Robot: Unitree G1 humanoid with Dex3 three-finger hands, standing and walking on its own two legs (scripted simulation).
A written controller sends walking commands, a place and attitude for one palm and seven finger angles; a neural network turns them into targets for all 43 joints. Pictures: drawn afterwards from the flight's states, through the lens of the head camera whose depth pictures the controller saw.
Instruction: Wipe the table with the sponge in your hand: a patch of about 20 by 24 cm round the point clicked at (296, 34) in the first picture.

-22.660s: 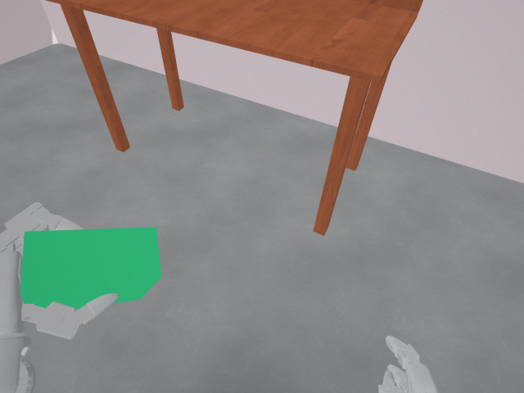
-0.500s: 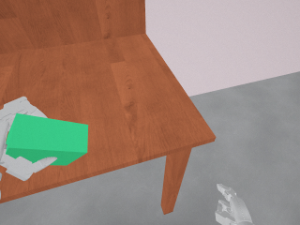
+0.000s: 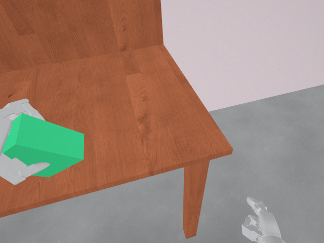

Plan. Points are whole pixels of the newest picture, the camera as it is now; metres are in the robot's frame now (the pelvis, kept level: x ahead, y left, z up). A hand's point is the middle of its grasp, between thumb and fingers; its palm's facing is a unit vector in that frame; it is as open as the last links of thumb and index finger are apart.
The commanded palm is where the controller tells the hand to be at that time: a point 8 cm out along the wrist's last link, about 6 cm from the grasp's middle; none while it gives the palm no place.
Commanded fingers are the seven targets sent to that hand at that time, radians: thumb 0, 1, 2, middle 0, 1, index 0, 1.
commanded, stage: turn the palm down, sponge in hand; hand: left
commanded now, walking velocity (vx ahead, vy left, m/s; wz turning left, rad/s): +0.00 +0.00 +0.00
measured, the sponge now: (47, 152) +0.23 +0.27 +0.17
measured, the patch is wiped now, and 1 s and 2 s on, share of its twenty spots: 0.00 0.00 0.00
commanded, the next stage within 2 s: move the sponge above the wiping area in 1.34 s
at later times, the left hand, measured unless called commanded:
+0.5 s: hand (12, 133) +0.22 +0.30 +0.23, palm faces +0.29 -0.23 -0.93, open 9.8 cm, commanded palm +0.17 +0.30 +0.29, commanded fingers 0.00 0.10 1.30 -1.20 -1.60 -1.20 -1.60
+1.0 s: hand (21, 125) +0.23 +0.29 +0.24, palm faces +0.27 -0.07 -0.96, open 9.8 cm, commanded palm +0.18 +0.28 +0.31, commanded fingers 0.00 0.10 1.30 -1.20 -1.60 -1.20 -1.60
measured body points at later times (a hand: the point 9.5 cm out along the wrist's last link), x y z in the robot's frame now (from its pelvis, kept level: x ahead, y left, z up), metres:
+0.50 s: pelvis -0.01 +0.02 +0.01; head -0.02 -0.02 +0.46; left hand +0.20 +0.31 +0.28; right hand +0.25 -0.17 -0.06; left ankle -0.03 +0.10 -0.73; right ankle +0.04 -0.07 -0.73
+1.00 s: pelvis -0.02 +0.01 +0.01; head -0.02 -0.04 +0.45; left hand +0.21 +0.29 +0.29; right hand +0.25 -0.18 -0.07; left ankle -0.03 +0.10 -0.73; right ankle +0.04 -0.07 -0.73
